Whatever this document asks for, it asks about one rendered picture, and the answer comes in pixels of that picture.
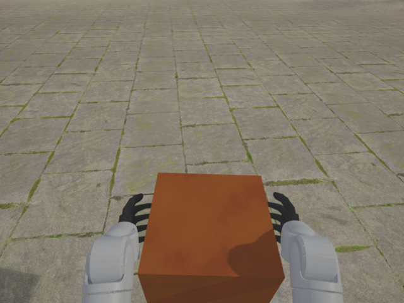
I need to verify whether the robot left forearm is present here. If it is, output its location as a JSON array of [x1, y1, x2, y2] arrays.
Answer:
[[81, 222, 140, 303]]

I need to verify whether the right robot hand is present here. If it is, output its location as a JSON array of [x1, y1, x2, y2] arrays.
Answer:
[[267, 192, 299, 243]]

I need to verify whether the left robot hand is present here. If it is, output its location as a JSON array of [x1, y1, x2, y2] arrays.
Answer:
[[119, 193, 152, 243]]

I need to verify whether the robot right forearm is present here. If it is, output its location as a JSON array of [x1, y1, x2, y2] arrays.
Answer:
[[281, 220, 344, 303]]

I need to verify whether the carton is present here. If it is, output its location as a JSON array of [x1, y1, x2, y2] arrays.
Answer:
[[138, 172, 285, 303]]

